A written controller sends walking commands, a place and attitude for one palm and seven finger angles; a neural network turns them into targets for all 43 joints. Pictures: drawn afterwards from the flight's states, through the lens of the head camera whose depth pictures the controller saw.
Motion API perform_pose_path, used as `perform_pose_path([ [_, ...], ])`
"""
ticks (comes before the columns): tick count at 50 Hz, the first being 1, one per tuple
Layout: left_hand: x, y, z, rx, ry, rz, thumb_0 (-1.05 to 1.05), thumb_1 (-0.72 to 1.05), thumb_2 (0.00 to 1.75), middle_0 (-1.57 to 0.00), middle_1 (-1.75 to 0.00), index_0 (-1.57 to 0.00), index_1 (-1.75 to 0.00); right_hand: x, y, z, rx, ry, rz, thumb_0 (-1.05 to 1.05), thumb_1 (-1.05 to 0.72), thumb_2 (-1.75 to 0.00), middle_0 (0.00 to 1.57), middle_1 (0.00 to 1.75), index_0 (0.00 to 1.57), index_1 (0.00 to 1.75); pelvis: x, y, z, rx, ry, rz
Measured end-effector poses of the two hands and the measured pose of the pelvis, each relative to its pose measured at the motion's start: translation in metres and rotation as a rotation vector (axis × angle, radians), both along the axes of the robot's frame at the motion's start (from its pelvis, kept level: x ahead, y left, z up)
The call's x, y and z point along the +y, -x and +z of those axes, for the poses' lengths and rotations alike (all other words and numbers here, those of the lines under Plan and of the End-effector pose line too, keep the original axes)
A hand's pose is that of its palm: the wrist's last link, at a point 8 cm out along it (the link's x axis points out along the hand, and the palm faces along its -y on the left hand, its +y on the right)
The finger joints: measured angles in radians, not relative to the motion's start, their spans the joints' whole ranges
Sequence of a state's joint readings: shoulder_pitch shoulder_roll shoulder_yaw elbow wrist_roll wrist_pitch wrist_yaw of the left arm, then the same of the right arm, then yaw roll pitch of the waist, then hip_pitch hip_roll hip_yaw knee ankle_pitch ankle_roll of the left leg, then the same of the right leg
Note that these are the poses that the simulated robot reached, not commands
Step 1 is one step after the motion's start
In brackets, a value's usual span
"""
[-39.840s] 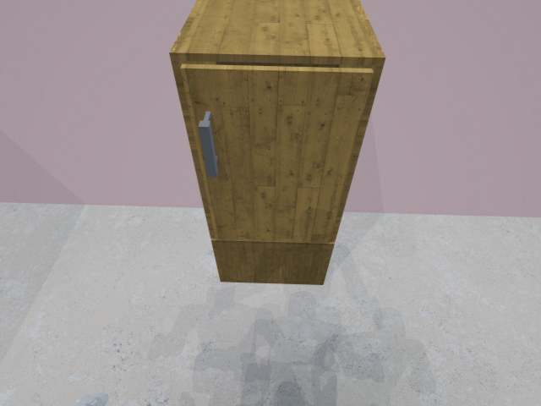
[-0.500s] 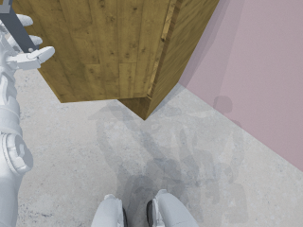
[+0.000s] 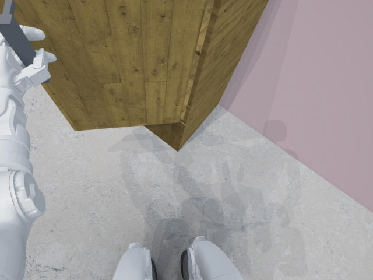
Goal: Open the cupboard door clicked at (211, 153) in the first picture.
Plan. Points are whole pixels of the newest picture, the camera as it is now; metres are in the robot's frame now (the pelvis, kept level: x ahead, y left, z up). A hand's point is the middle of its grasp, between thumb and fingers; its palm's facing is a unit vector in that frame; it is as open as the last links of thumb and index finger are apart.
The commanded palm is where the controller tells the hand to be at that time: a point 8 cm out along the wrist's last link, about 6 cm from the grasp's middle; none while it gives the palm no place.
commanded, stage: pull the door open along its arc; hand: left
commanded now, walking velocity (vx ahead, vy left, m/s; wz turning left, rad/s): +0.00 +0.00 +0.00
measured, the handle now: (28, 45) +0.57 +0.26 +0.07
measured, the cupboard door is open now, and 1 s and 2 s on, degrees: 46 90 91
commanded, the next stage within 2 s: open thumb and fingers to let go in 0.94 s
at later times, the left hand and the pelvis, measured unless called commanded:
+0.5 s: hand (67, 126) +0.40 +0.17 +0.07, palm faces +0.33 -0.94 +0.07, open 6.0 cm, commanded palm +0.34 +0.23 +0.07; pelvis +0.01 +0.00 +0.02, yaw +0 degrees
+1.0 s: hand (124, 170) +0.32 +0.08 +0.07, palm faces +0.46 -0.89 +0.01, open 6.0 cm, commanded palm +0.26 +0.12 +0.07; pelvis -0.01 -0.05 +0.02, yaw +4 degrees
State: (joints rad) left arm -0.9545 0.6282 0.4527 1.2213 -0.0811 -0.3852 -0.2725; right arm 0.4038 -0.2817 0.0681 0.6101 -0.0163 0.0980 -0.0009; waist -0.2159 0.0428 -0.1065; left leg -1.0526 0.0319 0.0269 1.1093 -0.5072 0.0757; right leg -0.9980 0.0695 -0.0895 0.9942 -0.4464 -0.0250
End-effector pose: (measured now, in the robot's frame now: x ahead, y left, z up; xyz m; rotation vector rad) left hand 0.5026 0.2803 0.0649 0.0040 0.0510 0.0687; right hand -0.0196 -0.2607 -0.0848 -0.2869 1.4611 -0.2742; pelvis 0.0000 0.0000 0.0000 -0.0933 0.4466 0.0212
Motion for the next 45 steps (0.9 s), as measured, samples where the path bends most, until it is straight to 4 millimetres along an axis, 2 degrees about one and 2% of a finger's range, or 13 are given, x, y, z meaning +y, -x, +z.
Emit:
perform_pose_path([
  [6, -0.002, 0.013, -0.001, -0.011, -0.004, -0.003, 0.00, 0.75, 0.81, -0.36, -1.35, -0.37, -1.35, 0.000, -0.004, 0.000, -0.006, -0.018, -0.006, 0.00, -0.90, -0.90, 0.21, 0.30, 0.20, 0.30, 0.000, -0.003, 0.004, -0.011, -0.006, -0.007],
  [12, -0.009, 0.042, -0.001, -0.022, -0.004, -0.019, 0.00, 0.73, 0.77, -0.36, -1.35, -0.37, -1.35, 0.002, -0.024, 0.003, -0.066, -0.048, -0.013, 0.00, -0.90, -0.90, 0.21, 0.30, 0.20, 0.30, -0.001, -0.009, 0.012, -0.040, -0.017, -0.015],
  [17, -0.021, 0.077, -0.002, -0.032, 0.007, -0.030, 0.01, 0.71, 0.74, -0.37, -1.35, -0.37, -1.35, 0.003, -0.057, 0.007, -0.169, -0.071, 0.012, 0.00, -0.90, -0.90, 0.21, 0.30, 0.20, 0.30, -0.001, -0.014, 0.018, -0.073, -0.027, -0.018],
  [22, -0.045, 0.117, -0.004, -0.061, 0.074, 0.168, 0.02, 0.68, 0.72, -0.38, -1.35, -0.38, -1.35, 0.007, -0.102, 0.007, -0.303, -0.105, 0.089, 0.01, -0.90, -0.90, 0.21, 0.30, 0.20, 0.30, -0.002, -0.015, 0.020, -0.095, -0.040, -0.020],
  [26, -0.067, 0.145, -0.003, -0.069, 0.055, 0.302, 0.02, 0.67, 0.72, -0.38, -1.35, -0.38, -1.35, 0.014, -0.136, 0.004, -0.389, -0.138, 0.161, 0.01, -0.90, -0.90, 0.21, 0.30, 0.20, 0.30, -0.005, -0.010, 0.018, -0.118, -0.053, -0.014],
  [31, -0.090, 0.169, -0.001, -0.061, 0.005, 0.399, 0.01, 0.67, 0.73, -0.39, -1.35, -0.38, -1.34, 0.023, -0.163, 0.002, -0.457, -0.172, 0.225, 0.01, -0.90, -0.90, 0.21, 0.30, 0.20, 0.30, -0.014, -0.003, 0.016, -0.148, -0.066, 0.004],
  [36, -0.109, 0.187, 0.000, -0.057, -0.010, 0.402, 0.02, 0.69, 0.75, -0.39, -1.35, -0.38, -1.34, 0.024, -0.171, 0.003, -0.497, -0.187, 0.250, 0.01, -0.90, -0.90, 0.21, 0.30, 0.20, 0.30, -0.025, 0.002, 0.017, -0.176, -0.076, 0.019],
  [45, -0.141, 0.214, 0.001, -0.054, 0.001, 0.404, 0.03, 0.69, 0.74, -0.37, -1.35, -0.38, -1.35, 0.003, -0.159, 0.001, -0.487, -0.187, 0.258, 0.01, -0.90, -0.90, 0.21, 0.30, 0.20, 0.30, -0.042, 0.006, 0.019, -0.202, -0.093, 0.032],
])
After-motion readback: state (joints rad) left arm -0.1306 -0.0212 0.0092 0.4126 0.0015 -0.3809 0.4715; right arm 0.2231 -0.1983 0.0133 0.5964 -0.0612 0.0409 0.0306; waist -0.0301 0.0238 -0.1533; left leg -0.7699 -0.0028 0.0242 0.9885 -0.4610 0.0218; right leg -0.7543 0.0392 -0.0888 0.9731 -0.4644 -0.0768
